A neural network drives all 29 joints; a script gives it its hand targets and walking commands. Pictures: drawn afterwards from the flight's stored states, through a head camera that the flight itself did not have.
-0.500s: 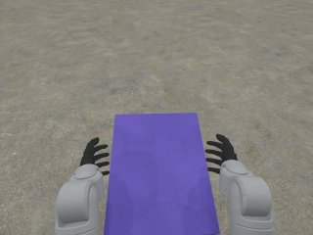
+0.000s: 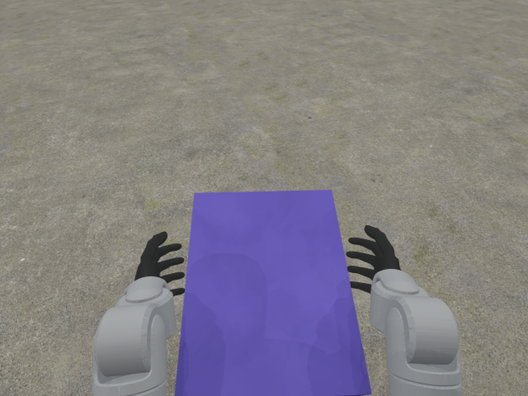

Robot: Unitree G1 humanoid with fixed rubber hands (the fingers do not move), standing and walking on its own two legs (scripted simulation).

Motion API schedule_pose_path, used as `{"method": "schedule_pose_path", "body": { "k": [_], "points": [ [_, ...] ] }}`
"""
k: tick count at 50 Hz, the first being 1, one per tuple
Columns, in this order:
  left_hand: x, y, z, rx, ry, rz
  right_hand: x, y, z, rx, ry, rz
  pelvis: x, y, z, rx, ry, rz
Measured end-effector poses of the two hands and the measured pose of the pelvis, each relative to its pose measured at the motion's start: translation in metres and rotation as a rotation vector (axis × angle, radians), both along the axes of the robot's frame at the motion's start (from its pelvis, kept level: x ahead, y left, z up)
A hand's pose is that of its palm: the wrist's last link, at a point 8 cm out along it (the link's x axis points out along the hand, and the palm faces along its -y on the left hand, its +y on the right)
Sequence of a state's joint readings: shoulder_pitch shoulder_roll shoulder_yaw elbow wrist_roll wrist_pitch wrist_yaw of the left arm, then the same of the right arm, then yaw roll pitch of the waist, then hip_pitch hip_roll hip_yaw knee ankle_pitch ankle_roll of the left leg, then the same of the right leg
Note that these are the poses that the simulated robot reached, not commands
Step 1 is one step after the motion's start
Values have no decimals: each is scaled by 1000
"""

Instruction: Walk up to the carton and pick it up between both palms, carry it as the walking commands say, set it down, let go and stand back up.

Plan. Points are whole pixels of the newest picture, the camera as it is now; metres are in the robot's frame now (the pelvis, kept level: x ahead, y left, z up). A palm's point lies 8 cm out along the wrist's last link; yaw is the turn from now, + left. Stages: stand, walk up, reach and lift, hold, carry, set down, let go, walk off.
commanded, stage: carry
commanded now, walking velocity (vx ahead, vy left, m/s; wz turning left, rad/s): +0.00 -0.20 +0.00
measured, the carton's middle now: (266, 292) +0.30 +0.00 +0.01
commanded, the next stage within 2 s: none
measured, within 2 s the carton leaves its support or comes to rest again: neither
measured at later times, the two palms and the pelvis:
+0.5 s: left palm (132, 286) +0.26 +0.17 +0.11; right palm (370, 276) +0.26 -0.13 +0.11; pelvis +0.00 +0.02 +0.01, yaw +1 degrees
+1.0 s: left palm (96, 271) +0.28 +0.22 +0.12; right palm (333, 259) +0.28 -0.09 +0.12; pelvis +0.02 +0.06 +0.02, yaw +1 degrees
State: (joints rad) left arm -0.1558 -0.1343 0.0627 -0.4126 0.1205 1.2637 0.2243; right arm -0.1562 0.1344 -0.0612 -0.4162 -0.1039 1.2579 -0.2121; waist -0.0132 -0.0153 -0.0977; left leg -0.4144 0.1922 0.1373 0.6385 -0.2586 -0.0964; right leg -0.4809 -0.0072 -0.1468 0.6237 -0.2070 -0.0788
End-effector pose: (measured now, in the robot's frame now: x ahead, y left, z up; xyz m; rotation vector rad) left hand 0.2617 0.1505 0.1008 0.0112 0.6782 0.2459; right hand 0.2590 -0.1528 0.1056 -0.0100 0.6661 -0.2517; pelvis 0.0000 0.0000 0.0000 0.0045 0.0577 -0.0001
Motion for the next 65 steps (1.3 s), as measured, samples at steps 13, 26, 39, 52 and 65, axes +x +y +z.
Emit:
{"method": "schedule_pose_path", "body": {
  "k": [13,26,39,52,65],
  "points": [
    [1,-1,0,3,3,-3,0,0,0,3,2,-4,0,0,1,-1,1,1],
    [-3,23,13,18,-2,9,2,23,10,13,-4,13,3,21,10,5,-3,10],
    [1,52,21,17,-7,24,10,52,18,9,-10,31,11,46,15,4,-10,20],
    [17,68,21,13,-3,23,26,68,19,5,-7,28,26,62,15,5,-8,23],
    [36,77,19,13,0,20,44,77,18,5,-5,24,43,72,15,3,-3,24]
  ]
}}
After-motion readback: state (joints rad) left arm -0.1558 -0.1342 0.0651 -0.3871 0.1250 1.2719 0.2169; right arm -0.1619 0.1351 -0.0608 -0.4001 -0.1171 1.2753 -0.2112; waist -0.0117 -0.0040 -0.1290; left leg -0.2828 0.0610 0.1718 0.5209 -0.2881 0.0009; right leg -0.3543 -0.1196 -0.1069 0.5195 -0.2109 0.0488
